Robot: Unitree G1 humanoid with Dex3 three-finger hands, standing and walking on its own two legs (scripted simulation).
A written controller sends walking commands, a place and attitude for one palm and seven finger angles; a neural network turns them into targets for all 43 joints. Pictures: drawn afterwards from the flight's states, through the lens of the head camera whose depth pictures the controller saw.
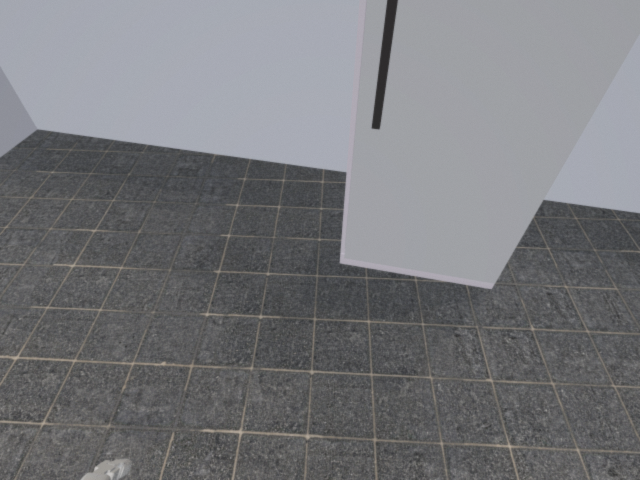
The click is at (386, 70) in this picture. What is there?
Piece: fridge door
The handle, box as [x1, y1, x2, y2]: [372, 0, 397, 128]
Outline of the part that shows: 397,0 387,0 372,128 379,128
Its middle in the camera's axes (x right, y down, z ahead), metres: +0.15 -0.42 +0.91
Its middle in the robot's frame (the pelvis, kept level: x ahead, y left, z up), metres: +0.98 -0.10 +0.10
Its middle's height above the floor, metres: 0.87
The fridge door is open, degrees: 0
